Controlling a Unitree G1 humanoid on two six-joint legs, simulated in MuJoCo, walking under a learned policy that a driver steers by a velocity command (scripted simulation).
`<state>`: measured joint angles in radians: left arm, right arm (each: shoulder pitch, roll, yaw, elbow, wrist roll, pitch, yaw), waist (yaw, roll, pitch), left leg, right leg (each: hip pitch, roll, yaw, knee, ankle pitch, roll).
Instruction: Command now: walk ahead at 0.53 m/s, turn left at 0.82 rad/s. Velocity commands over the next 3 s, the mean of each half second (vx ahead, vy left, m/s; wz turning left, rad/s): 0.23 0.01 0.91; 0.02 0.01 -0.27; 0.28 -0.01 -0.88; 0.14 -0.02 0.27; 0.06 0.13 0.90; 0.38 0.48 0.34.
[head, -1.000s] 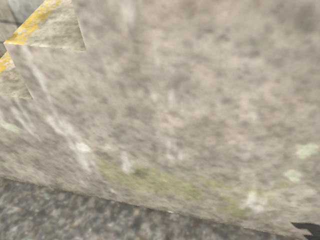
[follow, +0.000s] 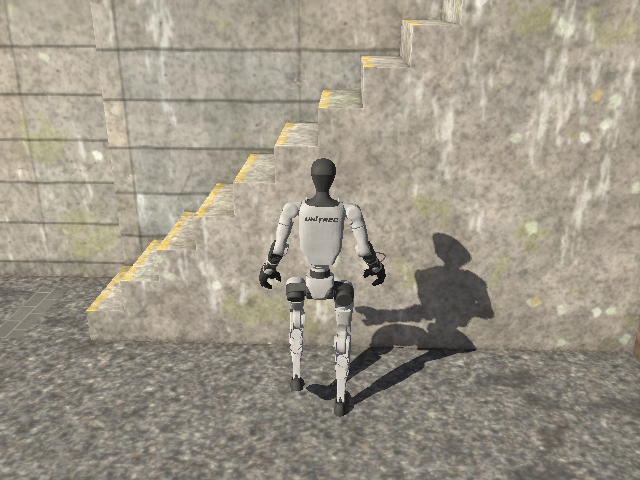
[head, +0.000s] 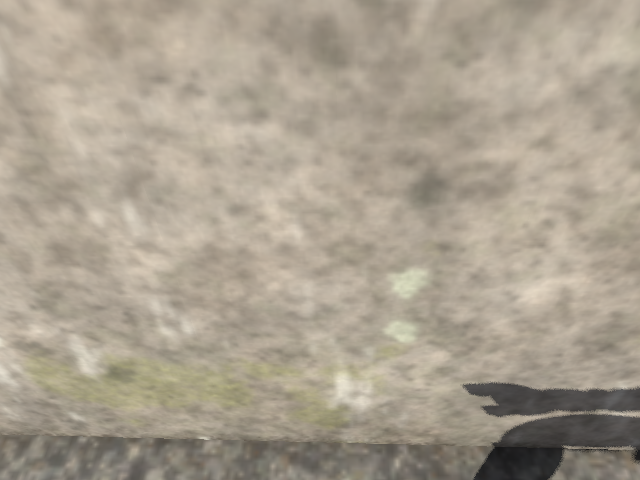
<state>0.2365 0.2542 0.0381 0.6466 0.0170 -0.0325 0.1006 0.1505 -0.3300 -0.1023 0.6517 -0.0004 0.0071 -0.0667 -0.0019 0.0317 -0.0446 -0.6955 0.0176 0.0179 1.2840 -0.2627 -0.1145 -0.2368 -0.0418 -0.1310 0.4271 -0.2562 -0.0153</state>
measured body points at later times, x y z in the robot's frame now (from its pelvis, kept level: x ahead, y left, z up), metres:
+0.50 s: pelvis -0.01 +0.07 +0.00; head +0.05 +0.12 +0.44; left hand -0.03 +0.39 -0.12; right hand +0.29 -0.10 -0.08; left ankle -0.03 +0.17 -0.74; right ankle +0.09 -0.07 -0.67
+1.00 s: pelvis -0.01 +0.10 -0.01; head +0.02 +0.12 +0.44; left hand +0.05 +0.43 -0.10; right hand +0.24 -0.12 -0.08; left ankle -0.03 +0.18 -0.74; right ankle +0.08 -0.03 -0.71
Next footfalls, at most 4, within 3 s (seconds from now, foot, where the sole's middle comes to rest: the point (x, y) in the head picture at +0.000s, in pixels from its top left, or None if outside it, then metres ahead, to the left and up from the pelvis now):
0.30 left None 0.01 0.19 -0.78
0.68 right None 0.14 -0.01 -0.78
1.50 right None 0.02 -0.09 -0.78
1.88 left None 0.17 0.01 -0.78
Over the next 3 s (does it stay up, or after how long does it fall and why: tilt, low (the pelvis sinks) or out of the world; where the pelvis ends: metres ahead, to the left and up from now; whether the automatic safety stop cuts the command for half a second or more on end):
stays up -0.07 0.01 -0.01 its command is cut before an obstacle after 1.4 s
